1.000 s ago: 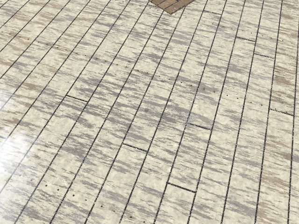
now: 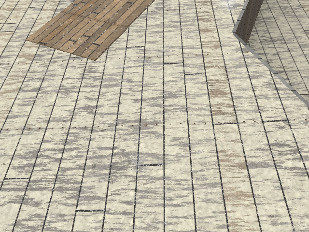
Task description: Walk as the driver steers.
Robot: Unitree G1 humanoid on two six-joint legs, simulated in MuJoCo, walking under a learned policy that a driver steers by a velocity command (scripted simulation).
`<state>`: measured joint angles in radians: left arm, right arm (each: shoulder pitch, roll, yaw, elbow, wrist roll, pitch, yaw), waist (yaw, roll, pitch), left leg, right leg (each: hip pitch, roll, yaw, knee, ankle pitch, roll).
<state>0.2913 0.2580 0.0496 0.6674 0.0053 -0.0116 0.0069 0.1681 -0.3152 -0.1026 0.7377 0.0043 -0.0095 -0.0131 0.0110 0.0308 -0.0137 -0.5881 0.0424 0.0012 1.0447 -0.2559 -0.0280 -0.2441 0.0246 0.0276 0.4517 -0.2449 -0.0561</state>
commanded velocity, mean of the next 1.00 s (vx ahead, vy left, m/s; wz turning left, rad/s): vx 0.44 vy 0.00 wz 0.31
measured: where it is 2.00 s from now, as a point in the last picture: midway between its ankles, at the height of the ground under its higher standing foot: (126, 140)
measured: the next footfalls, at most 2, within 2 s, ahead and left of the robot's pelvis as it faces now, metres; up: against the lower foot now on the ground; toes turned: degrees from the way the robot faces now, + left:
left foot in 0.44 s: +0.31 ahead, +0.19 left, +0.00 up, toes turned +13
right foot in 0.90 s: +0.67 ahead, +0.09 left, +0.00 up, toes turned +24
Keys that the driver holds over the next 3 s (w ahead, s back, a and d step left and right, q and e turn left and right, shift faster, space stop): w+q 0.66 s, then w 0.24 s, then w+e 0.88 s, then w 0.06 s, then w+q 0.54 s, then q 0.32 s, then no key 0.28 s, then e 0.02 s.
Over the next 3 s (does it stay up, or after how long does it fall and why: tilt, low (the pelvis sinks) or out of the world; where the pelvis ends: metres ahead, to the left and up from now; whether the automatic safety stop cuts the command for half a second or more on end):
stays up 1.44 0.25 -0.01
